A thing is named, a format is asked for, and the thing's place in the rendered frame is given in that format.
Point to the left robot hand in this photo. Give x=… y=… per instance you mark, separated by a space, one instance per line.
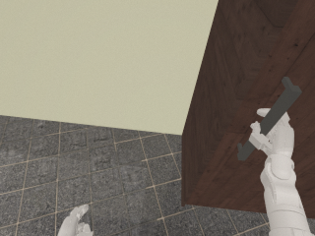
x=71 y=225

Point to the robot right forearm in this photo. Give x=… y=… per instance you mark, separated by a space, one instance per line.
x=283 y=204

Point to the right robot hand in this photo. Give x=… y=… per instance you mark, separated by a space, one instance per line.
x=280 y=140

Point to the wardrobe door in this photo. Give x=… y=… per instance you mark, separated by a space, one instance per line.
x=235 y=184

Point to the handle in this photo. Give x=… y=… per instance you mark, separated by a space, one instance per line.
x=284 y=102

